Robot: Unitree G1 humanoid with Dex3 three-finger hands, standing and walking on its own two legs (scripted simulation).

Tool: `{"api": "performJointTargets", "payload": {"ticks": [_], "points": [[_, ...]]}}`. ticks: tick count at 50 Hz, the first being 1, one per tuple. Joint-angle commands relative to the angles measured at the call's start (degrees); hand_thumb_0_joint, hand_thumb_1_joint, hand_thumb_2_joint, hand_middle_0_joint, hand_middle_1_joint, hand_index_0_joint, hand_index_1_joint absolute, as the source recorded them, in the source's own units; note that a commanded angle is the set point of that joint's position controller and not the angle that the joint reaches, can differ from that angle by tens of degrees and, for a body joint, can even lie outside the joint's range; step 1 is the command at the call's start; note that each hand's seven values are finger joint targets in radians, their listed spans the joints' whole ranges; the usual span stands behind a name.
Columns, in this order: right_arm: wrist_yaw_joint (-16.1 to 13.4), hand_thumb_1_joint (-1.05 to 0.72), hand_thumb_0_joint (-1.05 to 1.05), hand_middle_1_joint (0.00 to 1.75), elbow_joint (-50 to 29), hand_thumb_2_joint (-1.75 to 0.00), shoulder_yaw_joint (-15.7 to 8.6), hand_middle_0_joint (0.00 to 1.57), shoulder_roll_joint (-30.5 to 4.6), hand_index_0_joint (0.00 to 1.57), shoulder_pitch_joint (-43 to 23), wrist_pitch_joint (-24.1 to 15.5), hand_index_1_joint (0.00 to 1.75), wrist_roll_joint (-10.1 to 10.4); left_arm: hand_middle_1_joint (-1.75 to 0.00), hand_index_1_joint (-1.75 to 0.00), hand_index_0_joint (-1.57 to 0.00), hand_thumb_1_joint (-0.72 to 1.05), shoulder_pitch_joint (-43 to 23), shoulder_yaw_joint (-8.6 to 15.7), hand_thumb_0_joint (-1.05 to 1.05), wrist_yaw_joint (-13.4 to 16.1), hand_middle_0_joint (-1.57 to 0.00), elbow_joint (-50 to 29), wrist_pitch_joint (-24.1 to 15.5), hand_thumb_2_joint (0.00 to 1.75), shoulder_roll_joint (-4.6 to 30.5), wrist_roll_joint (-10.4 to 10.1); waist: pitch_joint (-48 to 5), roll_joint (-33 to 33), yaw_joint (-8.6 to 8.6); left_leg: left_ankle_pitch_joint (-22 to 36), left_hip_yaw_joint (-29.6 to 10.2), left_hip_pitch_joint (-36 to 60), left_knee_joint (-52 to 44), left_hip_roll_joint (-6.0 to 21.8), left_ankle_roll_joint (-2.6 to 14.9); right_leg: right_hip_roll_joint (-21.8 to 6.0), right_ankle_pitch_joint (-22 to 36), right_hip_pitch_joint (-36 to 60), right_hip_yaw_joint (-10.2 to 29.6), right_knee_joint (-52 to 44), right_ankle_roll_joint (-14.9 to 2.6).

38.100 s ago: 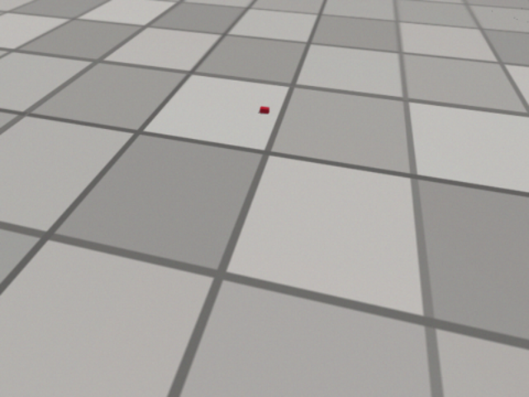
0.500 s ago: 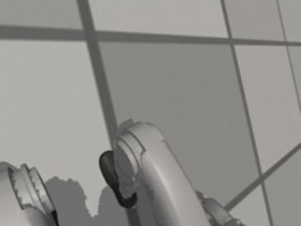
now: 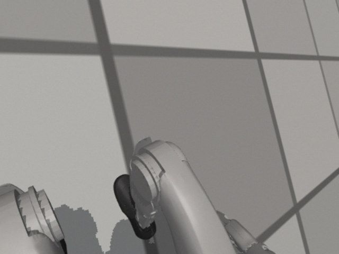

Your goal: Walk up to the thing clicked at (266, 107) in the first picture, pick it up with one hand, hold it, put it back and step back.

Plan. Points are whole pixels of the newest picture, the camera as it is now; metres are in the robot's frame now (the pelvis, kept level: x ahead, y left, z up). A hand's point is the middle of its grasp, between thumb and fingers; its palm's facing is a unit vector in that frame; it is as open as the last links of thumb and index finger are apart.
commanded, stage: rest palm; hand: left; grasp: from above
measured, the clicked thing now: out of the picture +0.49 +0.35 -0.30
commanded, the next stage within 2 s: approach in 0.62 s
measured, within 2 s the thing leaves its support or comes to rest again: neither
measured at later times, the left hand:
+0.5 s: hand out of the picture +0.47 +0.33 -0.24, palm faces -0.45 -0.08 -0.89, open 13.9 cm
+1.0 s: hand out of the picture +0.50 +0.36 -0.20, palm faces -0.40 -0.06 -0.92, open 13.9 cm
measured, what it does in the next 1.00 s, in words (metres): stands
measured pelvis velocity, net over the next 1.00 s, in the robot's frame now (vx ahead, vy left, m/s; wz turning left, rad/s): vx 0.00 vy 0.00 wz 0.01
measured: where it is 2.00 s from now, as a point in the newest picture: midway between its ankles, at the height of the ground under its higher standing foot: (102, 241)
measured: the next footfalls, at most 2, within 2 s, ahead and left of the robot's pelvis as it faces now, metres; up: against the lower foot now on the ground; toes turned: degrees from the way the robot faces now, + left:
none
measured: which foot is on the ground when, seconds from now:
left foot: down 0.00-1.00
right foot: down 0.00-1.00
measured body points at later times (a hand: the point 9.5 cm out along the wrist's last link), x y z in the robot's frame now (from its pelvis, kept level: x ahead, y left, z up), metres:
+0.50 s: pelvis +0.00 +0.00 +0.00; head +0.28 +0.15 +0.32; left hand +0.49 +0.34 -0.19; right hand +0.07 -0.26 -0.04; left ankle +0.07 +0.12 -0.28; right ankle +0.12 -0.11 -0.28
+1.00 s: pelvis +0.00 +0.00 +0.01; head +0.28 +0.14 +0.33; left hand +0.51 +0.36 -0.15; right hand +0.07 -0.25 -0.05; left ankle +0.07 +0.12 -0.28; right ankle +0.12 -0.11 -0.28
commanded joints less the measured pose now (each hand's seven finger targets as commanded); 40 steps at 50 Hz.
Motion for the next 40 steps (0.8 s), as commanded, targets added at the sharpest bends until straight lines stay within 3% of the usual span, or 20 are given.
{"api": "performJointTargets", "payload": {"ticks": [1, 2, 6, 7, 8, 10, 13, 18, 21, 25, 27, 28, 31, 33, 35, 36, 37, 38, 40], "points": [[-1.2, -0.9, 0.0, 0.3, 0.2, -0.9, -6.2, 0.2, -20.4, 0.2, 9.9, 1.0, 0.3, 0.5, -0.93, -0.92, -0.12, -0.41, -12.8, 2.1, 0.0, -1.1, -0.12, -5.7, 0.3, 0.91, 12.5, -1.4, -34.6, 35.1, -1.96, 12.0, 2.6, 29.9, -15.2, 2.4, -1.34, 1.5, 12.8, 19.6, -2.6, -11.0, -4.18], [-1.0, -0.9, 0.0, 0.3, -0.3, -0.9, -6.0, 0.2, -20.8, 0.2, 10.5, 1.0, 0.3, 0.7, -0.93, -0.92, -0.12, -0.4, -11.4, 2.3, 0.0, -2.0, -0.11, -5.7, 0.0, 0.9, 11.6, -1.9, -32.2, 33.0, -2.89, 11.8, 2.6, 28.0, -14.7, 2.1, -1.14, 1.2, 12.6, 19.2, -2.6, -11.5, -4.18], [-1.5, -0.9, 0.0, 0.3, -1.3, -0.9, -5.4, 0.2, -21.1, 0.2, 10.7, 2.2, 0.3, 0.3, -0.94, -0.94, -0.1, -0.43, -12.0, 3.1, 0.0, -4.3, -0.1, -9.5, -2.2, 0.92, 14.1, -2.6, -34.3, 31.5, -2.49, 13.7, 2.7, 28.5, -14.0, 2.3, -1.09, 1.4, 13.3, 23.0, -2.8, -12.4, -4.23], [-1.6, -0.9, 0.0, 0.3, -1.8, -0.9, -5.3, 0.2, -21.3, 0.2, 10.6, 2.4, 0.3, 0.3, -0.95, -0.95, -0.09, -0.44, -11.1, 3.5, 0.0, -4.6, -0.09, -10.1, -2.7, 0.93, 15.2, -2.5, -35.1, 31.3, -1.61, 14.1, 2.8, 29.2, -13.6, 2.2, -0.99, 1.5, 13.5, 23.6, -2.4, -12.5, -4.27], [-1.6, -0.9, 0.0, 0.3, -1.6, -0.9, -4.9, 0.2, -21.3, 0.2, 11.4, 2.7, 0.3, 0.1, -0.95, -0.95, -0.08, -0.44, -12.0, 3.9, 0.0, -4.8, -0.08, -12.4, -3.6, 0.94, 15.7, -2.7, -36.1, 32.7, -2.35, 15.9, 2.7, 30.3, -13.6, 2.3, -1.21, 1.3, 14.9, 24.6, -2.6, -12.3, -4.16], [-1.6, -0.9, 0.0, 0.3, -1.8, -0.9, -4.8, 0.2, -21.4, 0.2, 11.4, 3.3, 0.3, -0.4, -0.96, -0.96, -0.08, -0.44, -11.3, 4.4, 0.0, -5.0, -0.08, -13.2, -4.9, 0.94, 16.3, -2.5, -37.9, 34.7, -1.71, 18.2, 2.3, 33.8, -13.5, 2.5, -1.49, 1.5, 15.7, 24.5, -2.8, -11.9, -4.34], [-1.6, -0.9, 0.0, 0.3, -1.9, -0.9, -4.4, 0.2, -21.7, 0.2, 10.8, 4.1, 0.3, -0.8, -0.97, -0.96, -0.07, -0.44, -11.4, 5.1, 0.0, -3.9, -0.07, -13.7, -6.8, 0.93, 17.3, -2.1, -37.8, 36.4, -1.4, 18.9, 1.8, 35.3, -13.7, 2.5, -1.7, 1.7, 15.6, 23.7, -3.2, -11.8, -4.42], [-1.6, -0.89, 0.0, 0.3, -0.9, -0.9, -4.3, 0.2, -21.0, 0.2, 10.6, 4.5, 0.3, -1.2, -0.94, -0.94, -0.07, -0.46, -13.6, 3.9, 0.0, -0.8, -0.07, -15.2, -8.0, 0.96, 16.0, 0.0, -36.2, 37.5, -1.63, 17.6, 2.4, 34.4, -13.8, 2.5, -1.38, 2.0, 15.6, 22.7, -3.2, -11.7, -4.2], [-1.5, -0.89, 0.0, 0.3, -0.1, -0.9, -4.2, 0.2, -20.6, 0.2, 10.0, 4.1, 0.3, -1.1, -0.95, -0.95, -0.07, -0.45, -10.8, 2.2, 0.0, 1.2, -0.07, -9.7, -7.1, 0.95, 13.2, 0.2, -31.9, 34.9, -2.18, 14.2, 2.2, 31.2, -14.4, 2.5, -1.02, 2.3, 13.8, 20.5, -3.6, -11.7, -4.03], [-1.7, -0.89, 0.0, 0.3, 0.8, -0.9, -4.7, 0.2, -20.4, 0.2, 9.9, 3.3, 0.3, -0.8, -0.95, -0.95, -0.07, -0.44, -14.5, 1.9, 0.0, 3.3, -0.07, -10.0, -5.7, 0.94, 13.8, 1.0, -34.0, 35.4, -2.09, 12.8, 1.8, 31.4, -15.6, 2.7, -1.14, 2.2, 13.7, 19.4, -3.8, -11.1, -3.82], [-1.6, -0.89, 0.0, 0.3, 0.8, -0.9, -4.8, 0.2, -20.4, 0.2, 10.2, 2.7, 0.3, -0.6, -0.93, -0.93, -0.08, -0.43, -12.6, 0.2, 0.0, 3.5, -0.08, -6.6, -4.2, 0.94, 11.0, 0.8, -31.8, 34.2, -3.36, 12.1, 1.8, 30.7, -15.7, 2.6, -0.96, 2.2, 13.7, 18.8, -3.5, -11.0, -3.73], [-1.6, -0.89, 0.0, 0.3, 1.0, -0.9, -5.3, 0.2, -20.5, 0.2, 9.9, 2.4, 0.3, -0.3, -0.95, -0.94, -0.08, -0.44, -14.9, 1.2, 0.0, 3.7, -0.07, -9.4, -4.0, 0.94, 12.2, 0.5, -33.6, 34.7, -3.0, 12.6, 1.1, 31.4, -16.1, 2.8, -1.42, 1.8, 13.9, 17.9, -3.8, -10.6, -3.73], [-1.7, -0.9, 0.0, 0.3, 0.9, -0.9, -5.5, 0.2, -20.6, 0.2, 9.5, 1.6, 0.3, 0.1, -0.96, -0.95, -0.08, -0.43, -13.7, 0.1, 0.0, 2.9, -0.08, -5.8, -2.3, 0.93, 10.9, -0.5, -32.0, 33.8, -3.54, 11.1, 1.1, 30.5, -16.1, 2.9, -1.35, 1.8, 12.8, 17.0, -3.3, -10.7, -3.83], [-1.6, -0.9, 0.0, 0.3, 1.2, -0.9, -5.5, 0.2, -20.9, 0.2, 10.1, 1.2, 0.3, 0.2, -0.96, -0.95, -0.08, -0.43, -14.8, 1.8, 0.0, 2.1, -0.08, -8.7, -1.8, 0.92, 13.2, -0.7, -34.4, 35.1, -2.71, 12.7, 1.4, 31.5, -15.4, 2.9, -1.46, 1.3, 13.9, 17.6, -3.0, -10.5, -3.76], [-1.6, -0.9, 0.0, 0.3, 0.7, -0.9, -5.5, 0.2, -20.3, 0.2, 10.0, 1.0, 0.3, 0.3, -0.94, -0.94, -0.1, -0.42, -13.8, 1.0, 0.0, 0.9, -0.09, -7.4, -1.4, 0.92, 11.9, -1.2, -33.5, 34.9, -2.95, 11.8, 1.9, 30.8, -15.8, 2.8, -1.35, 1.5, 13.1, 18.4, -2.6, -10.7, -3.82], [-1.7, -0.9, 0.0, 0.3, 0.6, -0.9, -5.7, 0.2, -20.7, 0.2, 9.8, 1.2, 0.3, 0.4, -0.96, -0.94, -0.09, -0.42, -15.1, 1.7, 0.0, 0.6, -0.08, -8.6, -1.6, 0.92, 13.3, -1.4, -33.9, 35.7, -2.23, 11.8, 1.7, 30.2, -15.8, 2.8, -1.61, 1.4, 12.9, 18.1, -3.1, -10.9, -4.14], [-1.7, -0.91, 0.0, 0.3, 0.1, -0.9, -5.5, 0.2, -20.7, 0.2, 9.8, 1.3, 0.3, 0.5, -1.04, -1.02, -0.06, -0.5, -12.1, 2.2, 0.0, 0.1, -0.05, -4.4, -1.1, 1.0, 13.3, -1.4, -32.1, 34.0, -2.44, 10.4, 1.5, 29.4, -16.1, 2.7, -1.54, 1.4, 11.5, 17.9, -3.1, -10.9, -4.18], [-1.7, -0.9, 0.0, 0.3, -0.2, -0.89, -5.4, 0.2, -20.9, 0.2, 9.5, 1.4, 0.3, 0.5, -1.02, -1.0, -0.07, -0.45, -12.3, 2.4, 0.0, -0.5, -0.06, -6.4, -1.3, 0.95, 13.5, -1.7, -32.2, 33.7, -2.25, 9.7, 1.8, 28.3, -15.6, 2.7, -1.44, 1.5, 10.8, 17.9, -3.1, -11.1, -4.23], [-1.9, -0.9, 0.0, 0.3, -0.7, -0.89, -5.7, 0.2, -20.7, 0.2, 10.5, 1.7, 0.3, 0.4, -1.04, -1.02, -0.07, -0.47, -15.5, 3.5, 0.0, -1.4, -0.05, -12.6, -1.8, 0.96, 16.3, -1.1, -37.2, 36.9, -1.38, 11.4, 2.3, 31.7, -15.8, 2.6, -1.44, 1.5, 12.3, 20.9, -2.5, -11.1, -4.19]]}}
